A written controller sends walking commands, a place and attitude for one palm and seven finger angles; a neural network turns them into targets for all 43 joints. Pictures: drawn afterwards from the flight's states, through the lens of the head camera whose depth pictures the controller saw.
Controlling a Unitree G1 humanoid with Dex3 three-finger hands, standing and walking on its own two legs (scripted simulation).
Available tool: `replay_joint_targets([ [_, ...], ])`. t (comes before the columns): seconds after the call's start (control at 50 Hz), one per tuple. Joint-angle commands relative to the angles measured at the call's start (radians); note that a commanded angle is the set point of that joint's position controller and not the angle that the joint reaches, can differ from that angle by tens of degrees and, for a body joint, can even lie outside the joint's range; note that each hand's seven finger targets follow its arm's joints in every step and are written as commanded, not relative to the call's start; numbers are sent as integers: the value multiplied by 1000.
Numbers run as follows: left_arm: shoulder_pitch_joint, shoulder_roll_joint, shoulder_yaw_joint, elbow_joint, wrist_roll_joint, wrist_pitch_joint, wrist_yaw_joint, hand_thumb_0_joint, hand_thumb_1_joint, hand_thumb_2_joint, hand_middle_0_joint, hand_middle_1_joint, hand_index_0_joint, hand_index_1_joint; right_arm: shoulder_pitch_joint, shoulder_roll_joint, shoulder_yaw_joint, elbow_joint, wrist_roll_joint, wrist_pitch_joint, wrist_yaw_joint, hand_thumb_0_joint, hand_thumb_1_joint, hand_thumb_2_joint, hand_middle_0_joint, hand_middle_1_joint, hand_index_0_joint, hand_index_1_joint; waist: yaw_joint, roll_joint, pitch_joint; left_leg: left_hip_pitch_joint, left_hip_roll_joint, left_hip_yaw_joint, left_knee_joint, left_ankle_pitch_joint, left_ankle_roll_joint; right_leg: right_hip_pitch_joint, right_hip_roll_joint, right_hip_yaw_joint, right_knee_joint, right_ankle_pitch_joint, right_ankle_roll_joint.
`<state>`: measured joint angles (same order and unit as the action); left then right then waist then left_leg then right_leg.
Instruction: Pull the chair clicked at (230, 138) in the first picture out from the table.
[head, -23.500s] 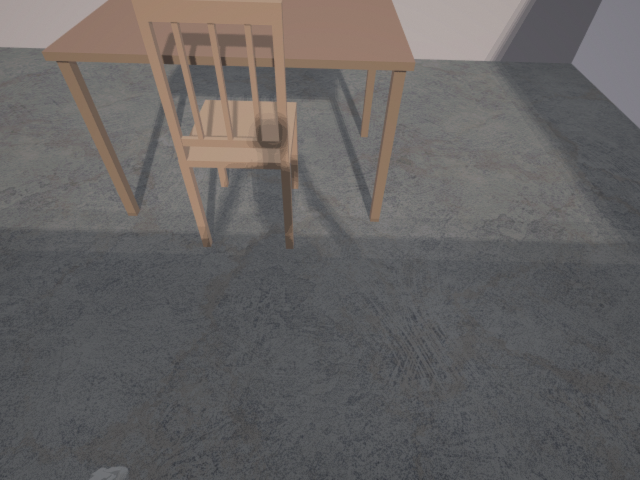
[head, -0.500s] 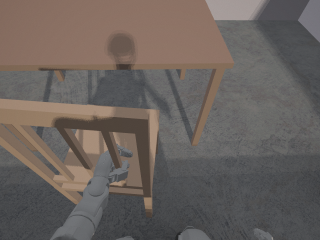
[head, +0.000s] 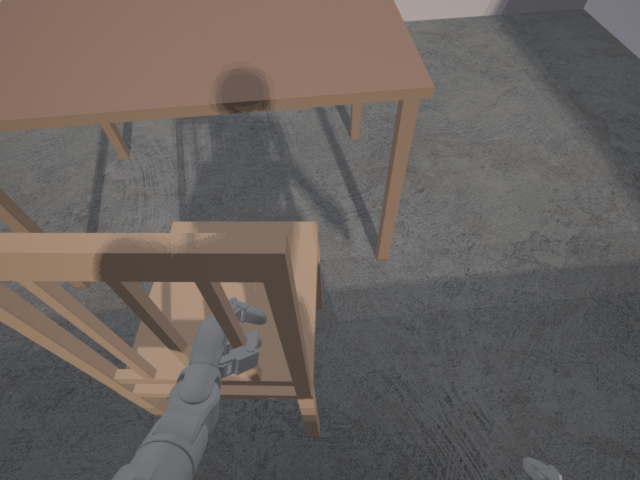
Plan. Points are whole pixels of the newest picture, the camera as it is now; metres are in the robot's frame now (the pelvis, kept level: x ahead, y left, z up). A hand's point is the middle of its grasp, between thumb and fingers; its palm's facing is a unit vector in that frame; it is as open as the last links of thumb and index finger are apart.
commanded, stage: step backward, pulling the chair out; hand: left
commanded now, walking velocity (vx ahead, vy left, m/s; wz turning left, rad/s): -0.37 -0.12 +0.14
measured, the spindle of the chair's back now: (169, 336) +0.32 +0.22 -0.06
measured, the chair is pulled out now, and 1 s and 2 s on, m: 0.37 0.63 0.75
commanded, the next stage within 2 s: stop walking, hand still on the chair in 0.96 s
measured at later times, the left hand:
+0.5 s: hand (257, 467) +0.15 +0.08 -0.07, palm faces -0.04 -0.98 -0.18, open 5.0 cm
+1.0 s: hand out of the picture +0.03 +0.09 -0.07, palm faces -0.08 -0.98 -0.17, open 5.1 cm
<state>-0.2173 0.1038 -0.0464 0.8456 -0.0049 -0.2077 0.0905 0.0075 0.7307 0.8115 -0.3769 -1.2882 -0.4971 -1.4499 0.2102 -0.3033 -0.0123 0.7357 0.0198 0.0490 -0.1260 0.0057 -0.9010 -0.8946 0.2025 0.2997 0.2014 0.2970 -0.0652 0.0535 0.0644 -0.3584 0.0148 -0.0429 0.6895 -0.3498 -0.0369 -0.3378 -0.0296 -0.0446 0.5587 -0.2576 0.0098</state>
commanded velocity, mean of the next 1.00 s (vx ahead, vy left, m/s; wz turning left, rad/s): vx -0.34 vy -0.01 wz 0.05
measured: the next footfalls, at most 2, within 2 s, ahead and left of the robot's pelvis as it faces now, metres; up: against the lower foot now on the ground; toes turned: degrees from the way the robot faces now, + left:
left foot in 0.02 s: +0.02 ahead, +0.14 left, +0.00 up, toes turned -1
right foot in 0.28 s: -0.03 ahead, -0.14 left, +0.00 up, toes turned -2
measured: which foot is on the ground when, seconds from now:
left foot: up 0.00-0.00, down 0.02-0.32, up 0.34-0.60, down 0.62-0.88, up 0.90-1.00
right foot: down 0.00-0.10, up 0.12-0.26, down 0.28-0.64, up 0.66-0.84, down 0.86-1.00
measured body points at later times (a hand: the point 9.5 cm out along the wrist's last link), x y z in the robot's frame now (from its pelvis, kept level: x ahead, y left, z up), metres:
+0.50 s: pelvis -0.14 -0.02 +0.01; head -0.08 -0.05 +0.45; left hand +0.15 +0.14 -0.05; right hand -0.02 -0.27 -0.14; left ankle -0.17 +0.12 -0.68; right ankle -0.07 -0.14 -0.73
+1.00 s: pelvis -0.28 -0.01 +0.00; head -0.21 -0.04 +0.45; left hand +0.03 +0.14 -0.05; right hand -0.16 -0.23 -0.15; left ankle -0.28 +0.13 -0.69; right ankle -0.23 -0.12 -0.73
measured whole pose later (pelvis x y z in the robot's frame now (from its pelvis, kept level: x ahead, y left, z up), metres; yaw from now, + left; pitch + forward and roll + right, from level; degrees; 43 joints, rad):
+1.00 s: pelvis -0.28 -0.01 +0.00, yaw +3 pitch +0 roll +0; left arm -0.39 0.06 -0.08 1.00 -0.03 -0.20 0.07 0.01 0.71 0.80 -0.41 -1.31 -0.50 -1.45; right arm 0.18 -0.20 0.02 0.73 0.04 0.05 -0.09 0.00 -0.90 -0.89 0.21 0.30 0.20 0.30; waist -0.04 0.07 0.16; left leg -0.40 0.02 -0.03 0.86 -0.48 -0.04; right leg -0.31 -0.03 -0.06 0.54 -0.22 -0.01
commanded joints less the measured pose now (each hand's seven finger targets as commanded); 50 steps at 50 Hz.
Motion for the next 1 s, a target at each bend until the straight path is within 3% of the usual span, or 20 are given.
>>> replay_joint_targets([
  [0.0, -269, 122, -20, -146, -14, -17, 16, 0, 900, 900, -500, -1450, -500, -1450, 3, -71, -14, -117, -6, -38, -29, 0, -900, -900, 200, 300, 200, 300, 18, -163, -275, 118, 114, -73, -300, 410, 48, 182, -145, 70, -12, 515, -26],
  [0.04, -298, 64, -65, -165, -18, -21, 7, 0, 900, 900, -500, -1450, -500, -1450, 14, -82, -28, -141, -4, -21, -14, 0, -900, -900, 200, 300, 200, 300, 25, -7, -295, 207, 229, -166, -258, 696, 113, 88, -31, 41, 57, 293, 10],
  [0.08, -352, 33, -103, -232, -7, -25, -5, 0, 900, 900, -500, -1450, -500, -1450, -31, -45, -16, -146, -35, -23, 5, 0, -900, -900, 200, 300, 200, 300, 25, 259, -316, 230, 278, -209, -304, 807, 148, 1, -27, 41, 226, -104, -3],
  [0.14, -277, 30, -73, -189, -9, -17, 8, 0, 900, 900, -500, -1450, -500, -1450, -6, -51, -34, -148, -30, -26, 30, 0, -900, -900, 200, 300, 200, 300, 43, 191, -285, 194, 311, -213, -264, 745, 188, -13, -5, 57, 233, -210, -20],
  [0.24, -281, 55, -59, -169, -9, -41, -10, 0, 900, 900, -500, -1450, -500, -1450, 12, -55, -36, -138, -10, -43, 34, 0, -900, -900, 200, 300, 200, 300, 33, 111, -303, 214, 231, -140, -170, 589, 119, 145, 2, 34, -170, 125, -5],
  [0.28, -268, 121, -32, -150, 2, -48, -8, 0, 900, 900, -500, -1450, -500, -1450, 4, -40, -28, -145, -4, -43, 26, 0, -900, -900, 200, 300, 200, 300, 23, -6, -288, 41, 134, -29, -120, 339, 53, 255, -122, 132, -185, 419, -39],
  [0.32, -283, 201, 35, -116, -9, -29, 3, 0, 900, 900, -500, -1450, -500, -1450, -47, -38, -39, -145, 12, -38, 13, 0, -900, -900, 200, 300, 200, 300, 57, -327, -305, -40, -17, 13, 188, -147, -4, 136, -324, 307, -269, 306, -145],
  [0.38, -298, 143, 15, -97, -2, -7, 6, 0, 900, 900, -500, -1450, -500, -1450, -100, -15, -5, -119, -11, -48, 8, 0, -900, -900, 200, 300, 200, 300, 69, -166, -287, -113, -4, -83, 356, -150, 2, 140, -367, 292, -232, 319, -185],
  [0.42, -304, 137, 30, -68, 7, -17, 15, 0, 900, 900, -500, -1450, -500, -1450, -80, -6, 10, -105, -11, -49, 6, 0, -900, -900, 200, 300, 200, 300, 52, -194, -319, -84, -3, -52, 284, -115, -9, 202, -308, 165, -161, 439, -145],
  [0.5, -304, 97, -8, -14, 0, 1, 19, 0, 900, 900, -500, -1450, -500, -1450, -17, -33, 2, -87, -2, -48, -10, 0, -900, -900, 200, 300, 200, 300, 57, -297, -288, 6, -4, -7, 95, -144, -1, 176, -318, 170, -200, 411, -138],
  [0.56, -336, 56, -50, -15, -3, -1, 6, 0, 900, 900, -500, -1450, -500, -1450, 27, -40, 5, -72, -6, -47, -23, 0, -900, -900, 200, 300, 200, 300, 36, -287, -305, 113, 12, 52, -226, 20, 7, 170, -254, 120, -164, 319, -87],
  [0.58, -349, 45, -78, -19, -10, 0, 4, 0, 900, 900, -500, -1450, -500, -1450, 23, -51, 0, -73, -6, -43, -29, 0, -900, -900, 200, 300, 200, 300, 27, -200, -281, 168, 40, 63, -353, 164, 14, 140, -220, 92, -104, 280, -56],
  [0.62, -381, 10, -102, -91, -16, -12, -4, 0, 900, 900, -500, -1450, -500, -1450, 10, -93, -23, -124, -10, -30, -27, 0, -900, -900, 200, 300, 200, 300, 45, 62, -253, 156, 238, -108, -398, 447, 92, 59, -67, 2, 112, 200, 9],
  [0.68, -446, -43, -138, -195, -13, -32, -22, 0, 900, 900, -500, -1450, -500, -1450, -29, -33, -22, -136, -46, -27, 0, 0, -900, -900, 200, 300, 200, 300, 22, 279, -282, 249, 354, -174, -307, 872, 184, -99, -35, 34, 405, -191, -1],
  [0.74, -380, -65, -125, -81, -10, -25, -10, 0, 900, 900, -500, -1450, -500, -1450, 22, -60, -48, -114, -19, -29, 38, 0, -900, -900, 200, 300, 200, 300, 44, 118, -222, 370, 330, -111, -197, 967, 160, -120, -24, 37, 203, -177, -26],
  [0.82, -413, 7, -86, -40, 4, -54, -7, 0, 900, 900, -500, -1450, -500, -1450, 44, -48, -33, -97, 0, -46, 37, 0, -900, -900, 200, 300, 200, 300, 37, 65, -300, 332, 248, -63, -81, 770, 84, 166, -44, 24, -202, 295, -35],
  [0.88, -337, 89, -35, 44, 1, -55, -7, 0, 900, 900, -500, -1450, -500, -1450, 37, -25, -22, -110, 7, -50, 13, 0, -900, -900, 200, 300, 200, 300, 44, -220, -287, -42, 51, 15, 103, -112, -4, 356, -331, 223, -136, 931, -155],
  [0.9, -341, 114, -14, 47, -7, -33, -7, 0, 900, 900, -500, -1450, -500, -1450, 27, -36, -32, -109, 17, -39, 10, 0, -900, -900, 200, 300, 200, 300, 55, -354, -324, -60, 40, -24, 210, -184, -4, 370, -358, 262, -114, 966, -183],
  [0.92, -368, 112, -6, 26, -8, -26, -11, 0, 900, 900, -500, -1450, -500, -1450, -5, -34, -31, -128, 17, -35, 9, 0, -900, -900, 200, 300, 200, 300, 64, -355, -334, -66, 42, -55, 275, -187, 1, 349, -370, 247, -100, 913, -185],
  [0.98, -332, 76, -23, -16, -11, -16, -14, 0, 900, 900, -500, -1450, -500, -1450, -43, -16, -5, -131, 7, -28, 7, 0, -900, -900, 200, 300, 200, 300, 46, -167, -313, -13, 28, -25, 194, -128, 3, 266, -326, 157, -97, 704, -156],
])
